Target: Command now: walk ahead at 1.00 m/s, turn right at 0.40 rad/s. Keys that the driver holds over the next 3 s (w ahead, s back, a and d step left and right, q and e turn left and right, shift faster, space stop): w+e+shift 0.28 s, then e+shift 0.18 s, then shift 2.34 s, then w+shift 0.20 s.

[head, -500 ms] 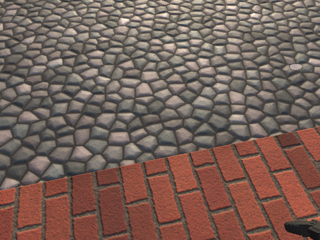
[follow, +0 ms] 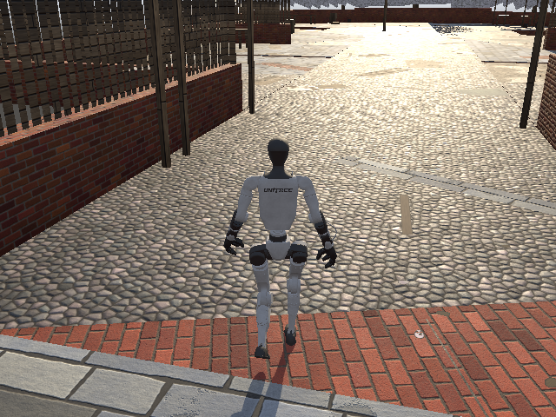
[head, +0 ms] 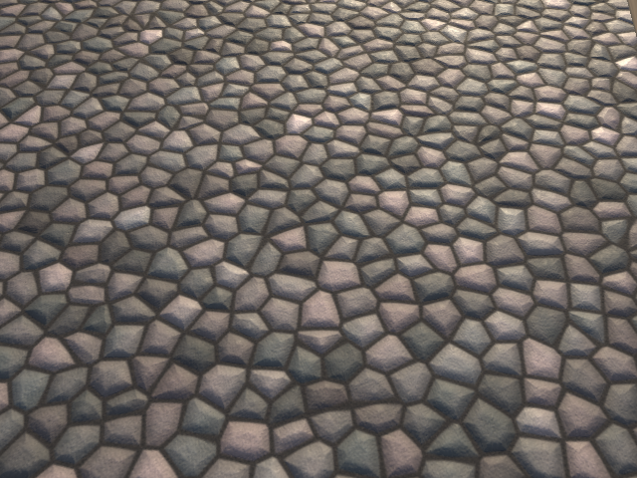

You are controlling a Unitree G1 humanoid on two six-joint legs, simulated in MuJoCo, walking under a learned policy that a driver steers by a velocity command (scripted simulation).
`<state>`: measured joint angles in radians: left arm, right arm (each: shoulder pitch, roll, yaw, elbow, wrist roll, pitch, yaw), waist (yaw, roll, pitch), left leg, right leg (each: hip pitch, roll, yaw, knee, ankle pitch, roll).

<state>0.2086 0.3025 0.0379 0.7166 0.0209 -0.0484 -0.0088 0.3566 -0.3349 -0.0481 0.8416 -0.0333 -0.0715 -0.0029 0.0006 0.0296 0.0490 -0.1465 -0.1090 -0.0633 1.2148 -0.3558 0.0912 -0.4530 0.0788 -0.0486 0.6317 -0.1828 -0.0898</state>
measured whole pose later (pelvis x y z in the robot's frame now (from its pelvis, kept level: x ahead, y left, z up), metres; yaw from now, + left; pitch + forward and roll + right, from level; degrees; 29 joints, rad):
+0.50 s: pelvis +0.46 +0.00 -0.12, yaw -23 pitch +4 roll +0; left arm 0.39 0.33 0.08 0.86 -0.03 0.00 0.06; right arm 0.09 -0.24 -0.01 0.68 -0.05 -0.11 0.00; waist 0.11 -0.03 0.03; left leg -0.38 -0.02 0.00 0.49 -0.18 0.02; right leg -0.40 0.11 0.11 1.77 -0.76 -0.04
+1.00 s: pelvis +0.65 -0.05 -0.12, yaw -32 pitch +0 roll +0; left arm 0.12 0.18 -0.01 0.80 0.03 0.00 0.01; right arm 0.29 -0.20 -0.01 0.82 -0.01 0.03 -0.01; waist -0.04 0.00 0.07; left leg -0.38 0.01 -0.02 0.86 -0.48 -0.01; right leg -0.37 0.08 0.00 0.48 -0.10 -0.07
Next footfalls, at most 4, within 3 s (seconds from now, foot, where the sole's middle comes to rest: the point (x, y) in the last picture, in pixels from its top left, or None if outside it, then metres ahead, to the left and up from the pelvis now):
0.42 left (306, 448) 0.59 0.07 -0.89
0.78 right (413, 391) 0.72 -0.19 -0.89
1.10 left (320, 370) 0.78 0.04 -0.89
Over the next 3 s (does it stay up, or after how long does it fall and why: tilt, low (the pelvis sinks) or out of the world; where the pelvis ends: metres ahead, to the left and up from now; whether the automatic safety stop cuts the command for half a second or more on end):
stays up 0.76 -0.07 -0.11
